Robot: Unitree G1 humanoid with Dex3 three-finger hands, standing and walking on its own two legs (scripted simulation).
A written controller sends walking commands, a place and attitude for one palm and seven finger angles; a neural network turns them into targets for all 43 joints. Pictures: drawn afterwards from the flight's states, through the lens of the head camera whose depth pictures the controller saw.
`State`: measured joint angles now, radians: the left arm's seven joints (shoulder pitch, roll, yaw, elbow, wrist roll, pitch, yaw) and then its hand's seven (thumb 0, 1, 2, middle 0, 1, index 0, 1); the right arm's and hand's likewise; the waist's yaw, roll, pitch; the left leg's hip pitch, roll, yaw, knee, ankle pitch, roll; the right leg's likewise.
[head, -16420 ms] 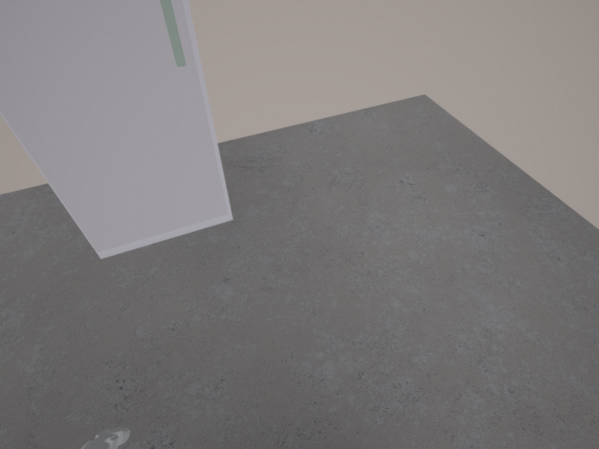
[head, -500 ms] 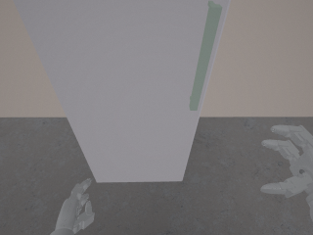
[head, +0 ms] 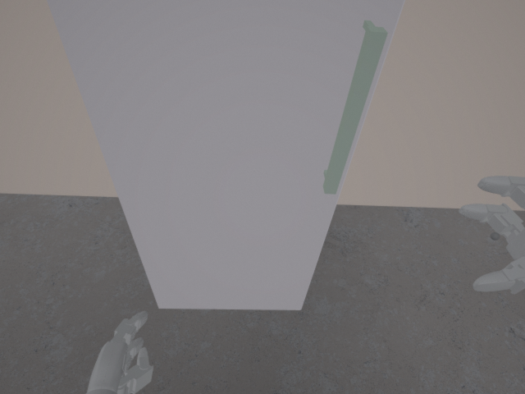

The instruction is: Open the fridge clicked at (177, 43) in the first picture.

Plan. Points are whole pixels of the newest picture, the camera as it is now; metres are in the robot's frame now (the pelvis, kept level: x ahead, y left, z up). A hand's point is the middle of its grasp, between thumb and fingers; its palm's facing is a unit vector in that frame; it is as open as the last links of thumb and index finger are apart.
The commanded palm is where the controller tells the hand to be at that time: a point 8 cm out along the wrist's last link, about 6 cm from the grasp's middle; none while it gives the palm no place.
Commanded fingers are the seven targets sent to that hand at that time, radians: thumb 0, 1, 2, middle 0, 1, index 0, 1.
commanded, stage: raise the hand to about handle height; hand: right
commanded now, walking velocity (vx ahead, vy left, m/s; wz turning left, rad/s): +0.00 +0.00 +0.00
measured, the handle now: (346, 119) +0.55 -0.14 +0.17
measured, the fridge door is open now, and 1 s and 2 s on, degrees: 0 0 0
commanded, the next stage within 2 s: move the hooked fingers beside the handle in 0.34 s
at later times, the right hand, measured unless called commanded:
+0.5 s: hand (499, 245) +0.27 -0.28 +0.17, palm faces +0.07 +1.00 -0.06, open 14.0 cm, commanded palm +0.25 -0.32 +0.18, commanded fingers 0.00 0.50 -0.30 0.30 1.20 0.30 1.20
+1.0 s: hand (458, 206) +0.34 -0.26 +0.17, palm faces +0.03 +1.00 -0.01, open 14.0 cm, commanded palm +0.32 -0.30 +0.17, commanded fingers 0.00 0.50 -0.30 0.30 1.20 0.30 1.20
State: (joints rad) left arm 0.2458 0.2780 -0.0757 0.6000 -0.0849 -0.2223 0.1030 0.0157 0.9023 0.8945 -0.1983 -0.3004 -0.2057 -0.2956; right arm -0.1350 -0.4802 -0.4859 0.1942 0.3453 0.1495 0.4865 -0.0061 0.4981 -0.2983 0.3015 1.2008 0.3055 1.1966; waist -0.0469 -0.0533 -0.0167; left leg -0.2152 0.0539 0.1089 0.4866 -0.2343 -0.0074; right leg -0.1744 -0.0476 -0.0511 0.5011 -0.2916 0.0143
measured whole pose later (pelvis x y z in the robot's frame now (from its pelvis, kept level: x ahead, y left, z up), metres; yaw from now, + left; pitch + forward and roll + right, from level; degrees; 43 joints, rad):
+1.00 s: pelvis -0.01 -0.01 +0.00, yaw +1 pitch -1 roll +0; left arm 0.27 0.28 -0.07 0.61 -0.08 -0.19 0.11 0.01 0.90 0.89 -0.20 -0.30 -0.21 -0.30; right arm -0.36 -0.46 -0.43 0.42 0.27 0.10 0.41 -0.01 0.50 -0.30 0.30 1.20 0.31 1.20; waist -0.01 -0.03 -0.01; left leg -0.25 0.06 0.09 0.47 -0.21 -0.01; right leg -0.20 -0.04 -0.07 0.48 -0.27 0.01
